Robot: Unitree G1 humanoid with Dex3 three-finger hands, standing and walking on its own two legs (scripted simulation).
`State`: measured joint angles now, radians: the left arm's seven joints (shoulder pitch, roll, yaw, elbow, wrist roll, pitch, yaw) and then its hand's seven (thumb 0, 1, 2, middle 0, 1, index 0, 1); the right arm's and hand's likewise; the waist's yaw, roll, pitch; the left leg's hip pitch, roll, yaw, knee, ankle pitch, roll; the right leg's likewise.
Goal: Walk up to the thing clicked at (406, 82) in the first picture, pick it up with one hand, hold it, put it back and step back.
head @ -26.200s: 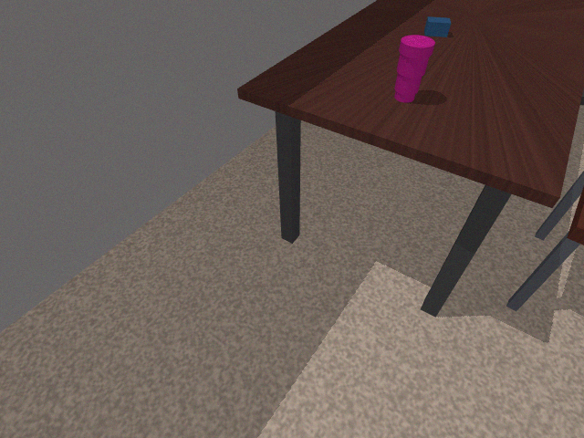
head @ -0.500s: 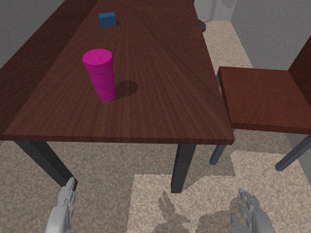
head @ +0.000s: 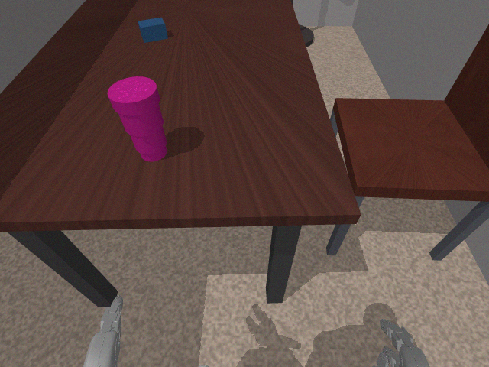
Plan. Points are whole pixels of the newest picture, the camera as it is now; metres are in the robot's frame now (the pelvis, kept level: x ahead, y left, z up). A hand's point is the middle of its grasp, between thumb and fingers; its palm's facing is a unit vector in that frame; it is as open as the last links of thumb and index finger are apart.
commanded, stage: home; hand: left
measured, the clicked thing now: (144, 124) +0.55 +0.22 +0.10
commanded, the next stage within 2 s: stand in 1.74 s
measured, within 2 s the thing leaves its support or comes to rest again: neither
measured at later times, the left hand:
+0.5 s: hand (141, 361) +0.17 +0.18 -0.05, palm faces +0.13 -0.95 -0.27, open 17.6 cm
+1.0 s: hand out of the picture +0.16 +0.19 -0.05, palm faces +0.12 -0.95 -0.27, open 17.5 cm
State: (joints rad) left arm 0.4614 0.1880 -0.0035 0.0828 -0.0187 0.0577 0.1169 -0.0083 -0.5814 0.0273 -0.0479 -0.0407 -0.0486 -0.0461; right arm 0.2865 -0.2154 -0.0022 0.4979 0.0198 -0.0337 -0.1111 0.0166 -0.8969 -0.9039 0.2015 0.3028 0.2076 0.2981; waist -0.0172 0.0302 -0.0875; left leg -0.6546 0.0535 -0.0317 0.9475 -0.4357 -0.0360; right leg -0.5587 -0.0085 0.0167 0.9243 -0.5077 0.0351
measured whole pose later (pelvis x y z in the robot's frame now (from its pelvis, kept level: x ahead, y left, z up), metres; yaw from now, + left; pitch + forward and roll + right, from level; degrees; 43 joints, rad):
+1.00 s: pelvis -0.01 +0.01 +0.00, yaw +1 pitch +8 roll -2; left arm 0.48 0.20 -0.01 -0.03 -0.02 0.25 0.13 -0.01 -0.55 0.04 -0.05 -0.05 -0.05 -0.05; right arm 0.28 -0.21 0.02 0.49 0.01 -0.11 -0.17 0.02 -0.90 -0.90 0.20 0.30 0.21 0.30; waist -0.02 0.04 -0.11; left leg -0.68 0.05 -0.05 0.98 -0.44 -0.03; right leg -0.57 -0.01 0.00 0.93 -0.50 0.04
